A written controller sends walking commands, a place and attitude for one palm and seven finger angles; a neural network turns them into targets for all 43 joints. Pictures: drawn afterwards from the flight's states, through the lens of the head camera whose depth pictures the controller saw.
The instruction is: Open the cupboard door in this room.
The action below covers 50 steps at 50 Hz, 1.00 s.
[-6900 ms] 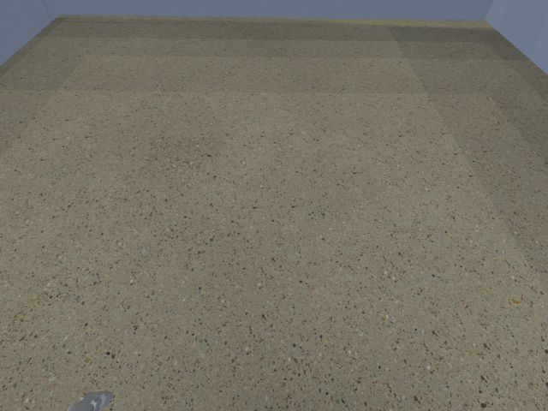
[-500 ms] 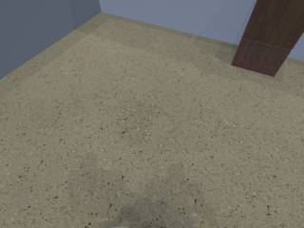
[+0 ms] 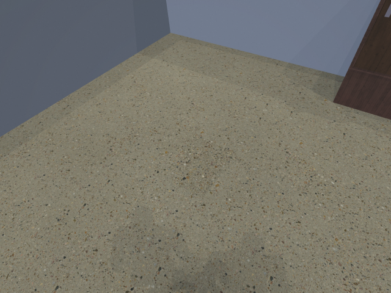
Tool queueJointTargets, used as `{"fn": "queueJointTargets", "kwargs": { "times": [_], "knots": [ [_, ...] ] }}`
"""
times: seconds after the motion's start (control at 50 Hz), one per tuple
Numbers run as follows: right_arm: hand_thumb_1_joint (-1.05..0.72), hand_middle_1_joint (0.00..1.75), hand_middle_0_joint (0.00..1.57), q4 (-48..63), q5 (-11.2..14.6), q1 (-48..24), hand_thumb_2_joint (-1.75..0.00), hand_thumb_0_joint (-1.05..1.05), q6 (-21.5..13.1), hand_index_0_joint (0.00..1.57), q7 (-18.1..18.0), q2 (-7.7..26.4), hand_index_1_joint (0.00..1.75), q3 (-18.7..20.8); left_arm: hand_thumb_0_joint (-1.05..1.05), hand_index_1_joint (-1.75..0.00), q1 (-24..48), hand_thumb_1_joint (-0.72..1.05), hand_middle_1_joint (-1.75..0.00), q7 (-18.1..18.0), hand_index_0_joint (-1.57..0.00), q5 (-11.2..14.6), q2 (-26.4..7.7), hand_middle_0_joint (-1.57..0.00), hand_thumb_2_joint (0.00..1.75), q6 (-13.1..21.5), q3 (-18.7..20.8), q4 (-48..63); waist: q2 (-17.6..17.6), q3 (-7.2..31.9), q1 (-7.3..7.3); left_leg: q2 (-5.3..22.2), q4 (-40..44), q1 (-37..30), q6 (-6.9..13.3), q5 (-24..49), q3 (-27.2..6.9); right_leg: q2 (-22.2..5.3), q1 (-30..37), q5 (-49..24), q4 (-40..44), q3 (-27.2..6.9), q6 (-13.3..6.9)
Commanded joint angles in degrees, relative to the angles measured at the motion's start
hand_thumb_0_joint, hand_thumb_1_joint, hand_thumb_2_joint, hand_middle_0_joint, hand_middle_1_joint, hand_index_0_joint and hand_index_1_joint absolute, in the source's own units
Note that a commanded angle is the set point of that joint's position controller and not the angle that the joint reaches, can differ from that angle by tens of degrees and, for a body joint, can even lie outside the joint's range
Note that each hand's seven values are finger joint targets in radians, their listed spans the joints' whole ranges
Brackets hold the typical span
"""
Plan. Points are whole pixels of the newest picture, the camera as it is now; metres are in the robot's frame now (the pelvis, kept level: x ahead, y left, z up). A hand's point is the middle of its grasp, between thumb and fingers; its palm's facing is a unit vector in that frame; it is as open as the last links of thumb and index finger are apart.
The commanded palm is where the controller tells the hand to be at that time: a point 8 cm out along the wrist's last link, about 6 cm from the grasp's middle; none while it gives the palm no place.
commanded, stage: stand and wait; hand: left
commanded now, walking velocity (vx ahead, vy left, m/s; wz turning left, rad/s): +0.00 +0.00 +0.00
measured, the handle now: out of the picture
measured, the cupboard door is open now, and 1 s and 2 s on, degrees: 0 0 0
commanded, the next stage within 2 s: turn or walk to find it in 0.02 s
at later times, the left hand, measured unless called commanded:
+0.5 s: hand out of the picture -0.01 +0.24 -0.17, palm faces +0.19 -0.95 -0.23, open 7.3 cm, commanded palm none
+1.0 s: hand out of the picture -0.04 +0.19 -0.15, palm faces +0.37 -0.90 -0.24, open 7.3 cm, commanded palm none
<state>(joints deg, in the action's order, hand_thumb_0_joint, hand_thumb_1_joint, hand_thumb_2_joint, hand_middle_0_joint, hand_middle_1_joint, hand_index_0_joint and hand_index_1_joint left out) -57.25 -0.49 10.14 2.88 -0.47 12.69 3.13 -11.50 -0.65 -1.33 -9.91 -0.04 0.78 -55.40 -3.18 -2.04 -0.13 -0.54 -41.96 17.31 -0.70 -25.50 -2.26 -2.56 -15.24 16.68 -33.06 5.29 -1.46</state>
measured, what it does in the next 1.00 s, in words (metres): steps on the spot, turning left: left foot, then right foot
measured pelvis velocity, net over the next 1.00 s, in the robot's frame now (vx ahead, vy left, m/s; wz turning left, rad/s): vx -0.03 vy -0.01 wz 0.38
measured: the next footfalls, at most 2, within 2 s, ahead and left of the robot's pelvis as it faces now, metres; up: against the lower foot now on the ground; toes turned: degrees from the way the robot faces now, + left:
left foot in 0.32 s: +0.00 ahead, +0.14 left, +0.00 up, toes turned +9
right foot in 0.70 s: +0.03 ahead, -0.10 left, +0.00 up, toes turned +10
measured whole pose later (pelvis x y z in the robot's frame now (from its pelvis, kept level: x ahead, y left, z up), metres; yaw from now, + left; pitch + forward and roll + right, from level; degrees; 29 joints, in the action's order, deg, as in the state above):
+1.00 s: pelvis -0.03 -0.01 +0.01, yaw +22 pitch +0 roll +2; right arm -56.7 -0.8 10.5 4.2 0.6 14.9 4.7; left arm -12.3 -0.9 -1.8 -9.5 -0.5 1.5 -54.1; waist -0.9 -4.3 0.4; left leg 2.0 -55.0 24.0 -3.8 -24.8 0.8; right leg -5.9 -11.9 17.5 -29.6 10.6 -0.6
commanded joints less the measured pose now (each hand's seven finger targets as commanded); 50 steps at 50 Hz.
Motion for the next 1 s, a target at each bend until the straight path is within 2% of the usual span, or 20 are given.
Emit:
{"fn": "queueJointTargets", "kwargs": {
  "times": [0.0, 0.04, 0.16, 0.24, 0.26, 0.28, 0.3, 0.32, 0.34, 0.38, 0.44, 0.56, 0.64, 0.66, 0.68, 0.7, 0.72, 0.78, 0.82, 0.98],
  "knots": [
    [-0.90, 0.30, 0.20, 1.3, -0.3, 2.3, -0.90, 0.00, -0.7, 0.20, 0.3, 3.6, 0.30, 0.9, 0.00, -0.30, -0.4, 0.90, -0.30, -0.9, -0.20, 0.0, -10.2, -0.20, 0.90, 0.7, 2.3, 2.0, 11.6, -1.3, 0.26, 1.9, -11.6, 4.0, 0.0, 0.4, 0.0, -13.6, 0.0, -9.1, 18.2, -13.6, -6.5],
    [-0.90, 0.30, 0.20, 0.7, -0.2, 3.0, -0.90, 0.00, -0.6, 0.20, 0.3, 3.3, 0.30, 0.9, 0.00, -0.30, -1.5, 0.90, -0.30, -0.9, -0.20, 0.0, -10.2, -0.20, 0.90, 0.9, 2.6, 1.5, 12.6, 0.0, -0.22, 1.9, -11.5, 4.6, -0.8, 0.7, 1.2, -13.5, 3.1, -13.7, 17.1, -10.5, -6.4],
    [-0.90, 0.30, 0.20, 1.3, 0.1, 0.3, -0.90, 0.00, -0.9, 0.20, 0.3, 2.2, 0.30, 0.4, 0.00, -0.30, -5.0, 0.90, -0.30, -1.4, -0.20, -0.4, -12.2, -0.20, 0.90, 0.4, 4.1, -0.3, 12.3, 2.0, -2.62, 2.2, -3.2, 4.2, -1.4, -2.3, 3.7, -16.6, 8.2, -20.0, 14.2, -9.8, -8.2],
    [-0.90, 0.30, 0.20, 0.1, 0.1, 4.6, -0.90, 0.00, -1.5, 0.20, 0.2, 2.0, 0.30, 0.1, 0.00, -0.30, -3.7, 0.90, -0.30, -1.4, -0.20, 0.2, -12.3, -0.20, 0.90, -0.2, 4.3, -0.5, 11.8, 4.8, -0.47, 1.8, 13.0, -4.8, -1.1, 8.0, 6.0, -15.2, 6.2, -18.8, 8.3, -5.7, -4.2],
    [-0.90, 0.30, 0.20, -0.4, -0.1, 6.7, -0.90, 0.00, -1.9, 0.20, 0.2, 3.2, 0.30, 0.4, 0.00, -0.30, -2.8, 0.90, -0.30, -1.3, -0.20, 0.6, -11.4, -0.20, 0.90, -0.6, 4.2, -0.3, 8.3, 5.2, 0.94, 3.3, 18.8, -9.9, -0.4, 13.4, 4.3, -13.6, 1.8, -13.3, 4.5, -3.0, -1.6],
    [-0.90, 0.30, 0.20, 0.3, -0.4, 6.8, -0.90, 0.00, -2.3, 0.20, 0.3, 6.7, 0.30, 1.0, 0.00, -0.30, -3.4, 0.90, -0.30, -1.0, -0.20, 1.0, -8.7, -0.20, 0.90, -1.1, 3.8, 0.7, -3.2, 4.6, 0.82, 11.5, 23.6, -12.8, 2.8, 16.1, -7.5, -7.8, -6.7, -1.7, -3.7, 0.9, 1.9],
    [-0.90, 0.30, 0.20, 1.2, -0.9, 7.2, -0.90, 0.00, -2.1, 0.20, 0.1, 10.9, 0.30, 1.9, 0.00, -0.30, -2.0, 0.90, -0.30, -0.7, -0.20, 0.9, -6.0, -0.20, 0.90, -1.4, 3.2, 2.9, -13.8, 1.7, 1.42, 21.6, 27.8, -10.3, 8.6, 22.4, -18.7, -2.9, -13.7, 14.0, -13.4, 3.1, 4.7],
    [-0.90, 0.30, 0.20, 0.4, -1.0, 7.6, -0.90, 0.00, -2.1, 0.20, -0.5, 10.6, 0.30, 2.0, 0.00, -0.30, 2.1, 0.90, -0.30, -1.0, -0.20, 0.3, -7.1, -0.20, 0.90, -2.2, 3.0, 3.0, -13.2, 0.4, 3.26, 21.5, 29.7, -4.9, 10.6, 20.6, -19.8, -3.1, -12.2, 15.6, -21.1, -1.7, 4.3],
    [-0.90, 0.30, 0.20, 0.6, -1.0, 6.0, -0.90, 0.00, -2.1, 0.20, -0.8, 9.3, 0.30, 1.6, 0.00, -0.30, 3.2, 0.90, -0.30, -0.8, -0.20, 0.2, -7.3, -0.20, 0.90, -2.4, 3.5, 2.8, -10.2, -1.4, 1.94, 18.8, 29.0, -3.5, 10.3, 20.7, -17.6, -3.2, -13.4, 12.7, -25.1, -3.6, 4.1],
    [-0.90, 0.30, 0.20, 1.6, -0.7, 2.6, -0.90, 0.00, -2.6, 0.20, -1.1, 7.9, 0.30, 1.0, 0.00, -0.30, 0.2, 0.90, -0.30, -0.2, -0.20, 0.2, -7.1, -0.20, 0.90, -1.9, 3.5, 1.3, -5.7, 0.7, 0.00, 15.7, 26.3, -6.9, 9.6, 26.0, -12.0, -3.1, -14.2, 8.0, -27.4, -3.8, 4.5],
    [-0.90, 0.30, 0.20, 1.4, -0.6, 4.6, -0.90, 0.00, -2.9, 0.20, -1.2, 8.4, 0.30, 1.3, 0.00, -0.30, 0.8, 0.90, -0.30, -0.2, -0.20, 0.5, -6.6, -0.20, 0.90, -1.5, 3.2, 1.5, -4.0, 3.0, 0.92, 14.0, 23.7, -11.9, 9.9, 37.1, -10.0, -2.4, -14.1, 7.7, -24.9, -3.6, 5.4],
    [-0.90, 0.30, 0.20, 2.4, -1.0, 4.8, -0.90, 0.00, -2.2, 0.20, -0.8, 9.7, 0.30, 2.3, 0.00, -0.30, 2.3, 0.90, -0.30, -0.6, -0.20, 0.9, -5.7, -0.20, 0.90, -1.3, 2.8, 3.7, -5.5, 4.1, 1.98, 14.1, 20.8, -11.5, 10.7, 40.6, -13.1, -0.5, -8.8, 9.9, -12.7, -3.0, 5.6],
    [-0.90, 0.30, 0.20, 4.3, -0.6, 2.0, -0.90, 0.00, -1.8, 0.20, -0.4, 9.5, 0.30, 2.8, 0.00, -0.30, -3.4, 0.90, -0.30, -0.8, -0.20, 1.0, -6.8, -0.20, 0.90, -0.4, 3.1, 3.0, -4.3, 5.7, -0.91, 10.3, 16.0, -4.2, 7.3, 34.8, -13.1, 0.5, 4.3, -2.5, 6.4, -1.7, 5.1],
    [-0.90, 0.30, 0.20, 4.6, -0.2, 2.2, -0.90, 0.00, -1.9, 0.20, -0.1, 7.8, 0.30, 2.7, 0.00, -0.30, -5.2, 0.90, -0.30, -1.1, -0.20, 0.6, -8.8, -0.20, 0.90, 0.2, 3.5, 2.8, 0.3, 6.7, -1.54, 7.3, 12.1, 1.0, 4.4, 27.0, -10.9, -3.1, 11.3, -7.6, 12.5, -4.5, 4.3],
    [-0.90, 0.30, 0.20, 5.9, 0.2, 2.5, -0.90, 0.00, -2.0, 0.20, 0.4, 4.2, 0.30, 2.2, 0.00, -0.30, -6.3, 0.90, -0.30, -1.6, -0.20, -0.2, -13.8, -0.20, 0.90, 0.7, 4.5, 2.8, 14.3, 6.7, -1.95, 0.1, 1.9, 11.7, 0.4, 10.2, -2.8, -16.0, 17.8, -13.0, 15.2, -17.3, 0.1],
    [-0.90, 0.30, 0.20, 7.3, -0.2, 0.7, -0.90, 0.00, -1.5, 0.20, 0.4, 4.2, 0.30, 2.3, 0.00, -0.30, -6.2, 0.90, -0.30, -1.4, -0.20, -0.2, -16.3, -0.20, 0.90, 0.5, 4.5, 3.7, 17.8, 4.2, -2.61, -2.4, -9.2, 14.4, -0.8, -7.8, -0.6, -24.6, 11.6, -17.5, 16.3, -22.2, -5.8],
    [-0.90, 0.30, 0.20, 7.1, -0.8, -0.2, -0.90, 0.00, -0.5, 0.20, 0.3, 5.7, 0.30, 2.8, 0.00, -0.30, -4.6, 0.90, -0.30, -1.6, -0.20, 0.2, -14.5, -0.20, 0.90, 0.7, 4.8, 4.4, 19.6, 2.8, -2.37, -0.3, -17.5, 14.2, -0.6, -7.5, -3.5, -23.6, 5.8, -14.0, 17.9, -22.5, -7.4],
    [-0.90, 0.30, 0.20, 4.4, -0.8, 2.5, -0.90, 0.00, 0.1, 0.20, 1.3, 5.2, 0.30, 2.8, 0.00, -0.30, 2.7, 0.90, -0.30, -1.4, -0.20, 0.2, -10.2, -0.20, 0.90, 0.7, 3.5, 6.3, 10.6, -0.7, 1.70, 1.8, -27.0, 14.8, -1.7, 2.2, -1.6, -16.2, 3.2, -13.9, 15.8, -10.3, -5.2],
    [-0.90, 0.30, 0.20, 4.1, -0.8, 2.5, -0.90, 0.00, 0.2, 0.20, 1.4, 4.8, 0.30, 2.5, 0.00, -0.30, 1.1, 0.90, -0.30, -1.4, -0.20, 0.0, -9.8, -0.20, 0.90, 1.1, 3.3, 6.2, 12.4, 0.1, 1.00, 1.9, -26.1, 13.9, -2.7, 3.8, 0.0, -14.9, 5.1, -19.9, 14.6, -6.6, -4.8],
    [-0.90, 0.30, 0.20, 6.3, 0.0, -4.3, -0.90, 0.00, -0.6, 0.20, 1.3, 3.7, 0.30, 0.9, 0.00, -0.30, -5.2, 0.90, -0.30, -1.1, -0.20, -0.6, -14.0, -0.20, 0.90, 0.4, 4.6, 3.1, 14.3, 2.8, -2.88, 2.1, -3.7, 7.6, -2.9, -1.3, 5.7, -17.5, 12.2, -31.8, 9.2, -3.6, -6.7]
  ]
}}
